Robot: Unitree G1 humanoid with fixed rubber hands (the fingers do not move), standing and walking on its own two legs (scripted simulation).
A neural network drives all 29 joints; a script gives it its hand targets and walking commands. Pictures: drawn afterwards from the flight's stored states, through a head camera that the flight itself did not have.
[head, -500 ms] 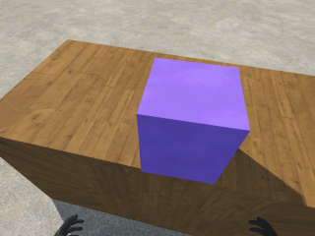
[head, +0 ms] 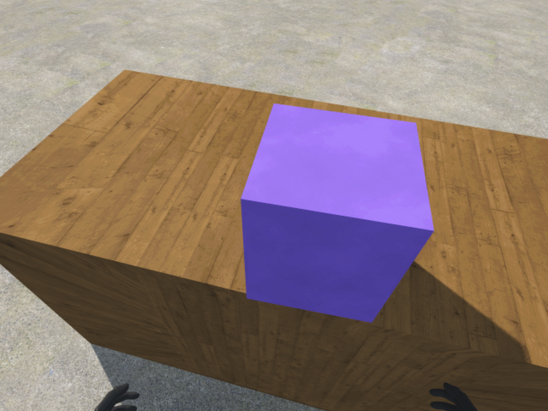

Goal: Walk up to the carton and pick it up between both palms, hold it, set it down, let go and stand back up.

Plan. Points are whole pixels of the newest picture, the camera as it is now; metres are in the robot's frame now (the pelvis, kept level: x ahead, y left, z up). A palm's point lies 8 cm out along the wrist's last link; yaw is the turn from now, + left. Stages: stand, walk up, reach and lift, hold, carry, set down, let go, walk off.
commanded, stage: walk up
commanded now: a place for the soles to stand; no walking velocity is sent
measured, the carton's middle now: (324, 217) +0.39 -0.04 +0.07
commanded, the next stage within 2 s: reach and lift in 0.98 s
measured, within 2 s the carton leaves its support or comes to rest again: neither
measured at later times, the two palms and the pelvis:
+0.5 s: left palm out of the picture +0.04 +0.29 -0.09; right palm out of the picture +0.16 -0.22 -0.08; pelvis -0.01 +0.02 +0.01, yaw +4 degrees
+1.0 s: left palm out of the picture +0.08 +0.30 -0.08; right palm out of the picture +0.12 -0.22 -0.08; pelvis +0.00 +0.03 +0.01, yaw -2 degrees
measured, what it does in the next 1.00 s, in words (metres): stands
